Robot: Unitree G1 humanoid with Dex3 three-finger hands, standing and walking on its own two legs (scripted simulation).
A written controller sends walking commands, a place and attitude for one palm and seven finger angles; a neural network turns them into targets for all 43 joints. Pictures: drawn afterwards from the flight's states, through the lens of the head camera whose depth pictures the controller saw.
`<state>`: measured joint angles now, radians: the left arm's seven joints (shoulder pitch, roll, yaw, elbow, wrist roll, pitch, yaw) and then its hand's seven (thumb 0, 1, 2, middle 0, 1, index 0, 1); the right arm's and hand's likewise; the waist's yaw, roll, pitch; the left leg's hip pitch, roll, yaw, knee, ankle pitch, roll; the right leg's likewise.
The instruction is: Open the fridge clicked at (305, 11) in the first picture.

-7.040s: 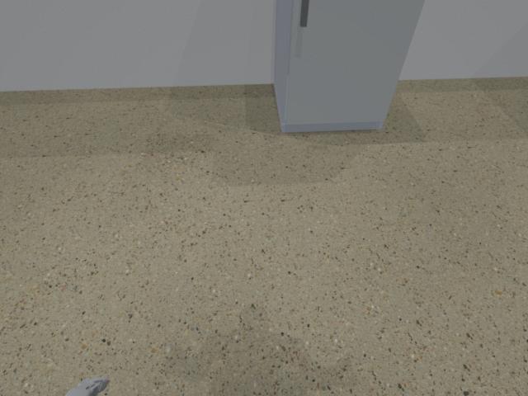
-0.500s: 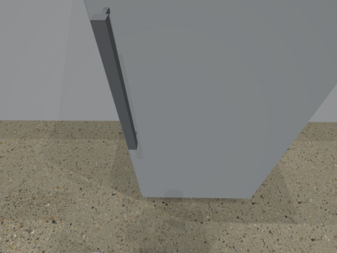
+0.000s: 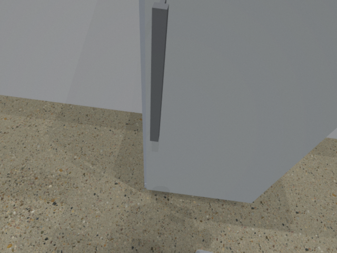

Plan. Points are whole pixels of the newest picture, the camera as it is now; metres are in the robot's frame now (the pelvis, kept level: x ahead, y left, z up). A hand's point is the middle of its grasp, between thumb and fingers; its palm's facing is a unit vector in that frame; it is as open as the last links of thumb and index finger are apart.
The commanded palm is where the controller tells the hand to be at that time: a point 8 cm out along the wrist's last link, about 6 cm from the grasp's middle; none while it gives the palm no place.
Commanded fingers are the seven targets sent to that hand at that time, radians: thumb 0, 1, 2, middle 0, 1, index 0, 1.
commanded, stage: come to a stop and stand still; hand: left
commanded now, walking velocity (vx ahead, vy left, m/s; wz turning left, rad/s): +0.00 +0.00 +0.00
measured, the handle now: (157, 85) +0.50 +0.08 +0.12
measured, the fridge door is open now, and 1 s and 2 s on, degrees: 0 0 0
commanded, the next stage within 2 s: look again from close up in 1.02 s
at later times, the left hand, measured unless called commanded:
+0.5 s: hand out of the picture -0.03 +0.15 -0.17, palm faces +0.00 -0.99 -0.16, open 7.4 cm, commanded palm none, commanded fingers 0.00 0.90 0.90 -0.20 -0.30 -0.20 -0.30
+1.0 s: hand out of the picture +0.00 +0.18 -0.17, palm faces +0.02 -0.97 -0.23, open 7.4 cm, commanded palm none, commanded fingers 0.00 0.90 0.90 -0.20 -0.30 -0.20 -0.30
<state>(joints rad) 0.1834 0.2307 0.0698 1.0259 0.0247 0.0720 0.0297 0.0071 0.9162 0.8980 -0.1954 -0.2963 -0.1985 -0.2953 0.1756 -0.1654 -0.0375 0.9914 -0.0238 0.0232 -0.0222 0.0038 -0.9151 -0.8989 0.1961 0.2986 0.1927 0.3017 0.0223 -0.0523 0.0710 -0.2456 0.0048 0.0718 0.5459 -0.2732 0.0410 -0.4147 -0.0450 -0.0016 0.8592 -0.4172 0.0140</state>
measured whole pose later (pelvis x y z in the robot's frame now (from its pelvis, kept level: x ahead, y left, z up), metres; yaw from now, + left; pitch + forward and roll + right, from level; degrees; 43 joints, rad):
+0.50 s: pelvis -0.03 +0.00 +0.01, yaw -1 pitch -2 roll +1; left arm 0.30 0.11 -0.01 1.14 0.01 0.01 0.04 0.01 0.91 0.90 -0.20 -0.30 -0.20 -0.30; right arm 0.28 -0.15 -0.02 1.16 -0.01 0.01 -0.02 0.00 -0.93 -0.90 0.20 0.30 0.19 0.30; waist -0.01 -0.01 0.03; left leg -0.20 -0.01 0.10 0.38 -0.14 0.03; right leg -0.11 -0.02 -0.03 0.42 -0.28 0.00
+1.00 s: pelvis -0.03 +0.00 +0.00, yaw +0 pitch -2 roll -1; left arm 0.31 0.18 0.01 1.00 0.02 -0.01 0.04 0.01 0.91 0.90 -0.20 -0.30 -0.20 -0.30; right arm 0.30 -0.18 -0.02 1.01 -0.02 -0.01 -0.02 0.01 -0.91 -0.90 0.20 0.30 0.20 0.30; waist -0.02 0.02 0.01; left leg -0.29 0.01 0.07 0.56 -0.23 0.03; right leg -0.15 -0.01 -0.07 0.53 -0.34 -0.01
